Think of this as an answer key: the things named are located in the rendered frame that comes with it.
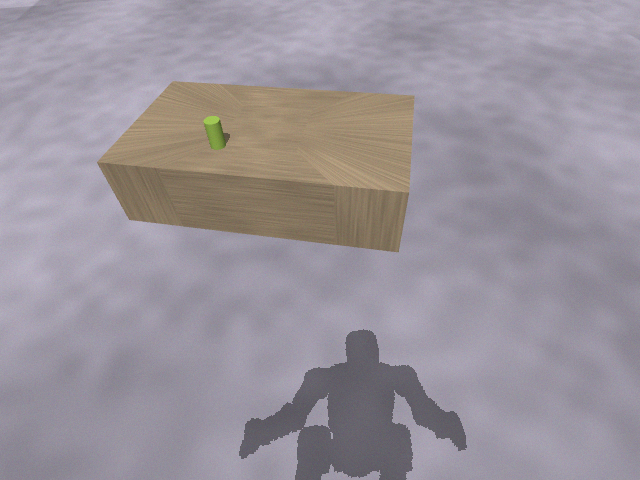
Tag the can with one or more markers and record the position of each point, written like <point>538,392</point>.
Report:
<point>214,132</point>

